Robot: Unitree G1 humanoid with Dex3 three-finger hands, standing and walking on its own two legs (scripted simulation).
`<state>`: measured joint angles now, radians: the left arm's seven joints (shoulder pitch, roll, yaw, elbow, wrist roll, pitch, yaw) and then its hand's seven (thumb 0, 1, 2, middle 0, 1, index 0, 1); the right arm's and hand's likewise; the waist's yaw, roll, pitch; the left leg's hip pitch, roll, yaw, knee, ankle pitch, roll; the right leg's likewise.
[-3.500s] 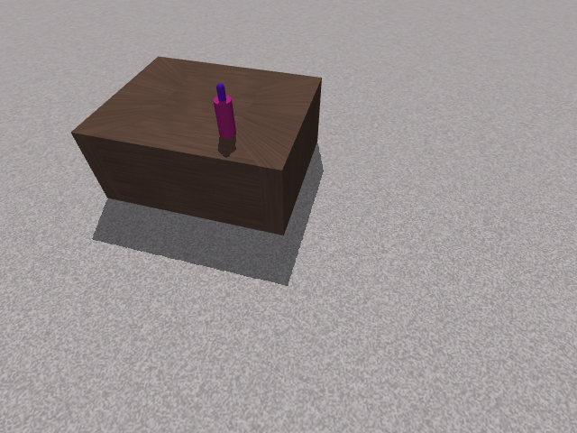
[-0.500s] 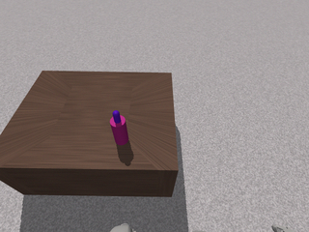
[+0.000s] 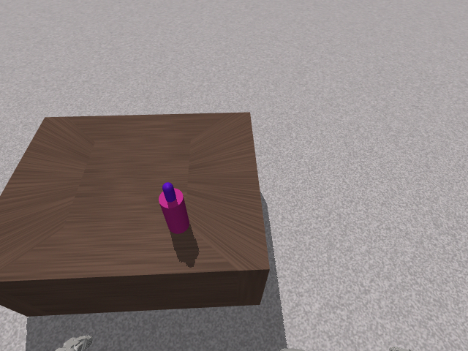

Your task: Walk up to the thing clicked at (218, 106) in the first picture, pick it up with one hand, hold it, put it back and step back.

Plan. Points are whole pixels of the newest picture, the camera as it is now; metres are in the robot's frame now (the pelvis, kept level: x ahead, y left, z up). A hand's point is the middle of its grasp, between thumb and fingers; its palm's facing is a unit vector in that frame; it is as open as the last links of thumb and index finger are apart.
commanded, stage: walk up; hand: left
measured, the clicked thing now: (173, 206) +0.54 +0.19 -0.25
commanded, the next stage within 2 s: stand in 1.16 s
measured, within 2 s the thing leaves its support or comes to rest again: neither
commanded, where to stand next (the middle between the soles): +0.07 -0.04 m, yaw +2 degrees
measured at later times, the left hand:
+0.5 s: hand out of the picture +0.10 +0.23 -0.13, palm faces -0.02 -0.95 -0.31, open 7.4 cm
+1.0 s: hand out of the picture +0.12 +0.23 -0.12, palm faces -0.02 -0.95 -0.32, open 7.4 cm
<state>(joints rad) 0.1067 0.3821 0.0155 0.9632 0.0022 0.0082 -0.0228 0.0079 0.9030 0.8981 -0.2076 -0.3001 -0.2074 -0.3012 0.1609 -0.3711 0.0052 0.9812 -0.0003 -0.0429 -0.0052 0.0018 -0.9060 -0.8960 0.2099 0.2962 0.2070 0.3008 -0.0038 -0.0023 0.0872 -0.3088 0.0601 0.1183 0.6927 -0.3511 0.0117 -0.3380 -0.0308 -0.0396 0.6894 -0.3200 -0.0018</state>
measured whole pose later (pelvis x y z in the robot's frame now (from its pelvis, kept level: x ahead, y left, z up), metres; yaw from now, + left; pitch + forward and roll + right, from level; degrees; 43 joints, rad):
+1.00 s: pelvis +0.02 -0.02 +0.03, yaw -1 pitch -1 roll +0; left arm 0.07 0.34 0.03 1.14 0.01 0.01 -0.03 0.01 0.90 0.90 -0.21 -0.30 -0.21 -0.30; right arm 0.08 -0.35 -0.01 1.15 -0.01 -0.03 0.00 0.00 -0.91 -0.90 0.21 0.30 0.20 0.30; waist -0.01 0.00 0.04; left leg -0.10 0.07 0.14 0.32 -0.19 -0.03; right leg -0.14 0.00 -0.03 0.33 -0.17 -0.02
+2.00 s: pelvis +0.03 -0.02 +0.03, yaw +0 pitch -2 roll +0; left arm 0.10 0.35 0.00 1.16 0.00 -0.01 -0.01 0.01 0.90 0.90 -0.21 -0.30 -0.21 -0.30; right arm 0.10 -0.35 0.01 1.16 -0.01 -0.01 0.01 0.00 -0.91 -0.90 0.21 0.30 0.20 0.30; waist -0.01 0.01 0.03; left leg -0.07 0.06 0.11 0.28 -0.17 -0.03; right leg -0.10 0.00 -0.06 0.30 -0.17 -0.02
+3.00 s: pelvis +0.04 -0.02 +0.03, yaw +1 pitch -2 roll +0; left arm 0.10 0.35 0.00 1.15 0.00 -0.01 0.00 0.01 0.90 0.90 -0.21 -0.30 -0.21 -0.30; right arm 0.11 -0.35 0.01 1.15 -0.01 -0.01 0.01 0.00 -0.91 -0.90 0.21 0.30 0.20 0.30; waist -0.01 0.01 0.03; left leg -0.06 0.06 0.11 0.27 -0.18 -0.03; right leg -0.09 0.00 -0.06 0.29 -0.18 -0.02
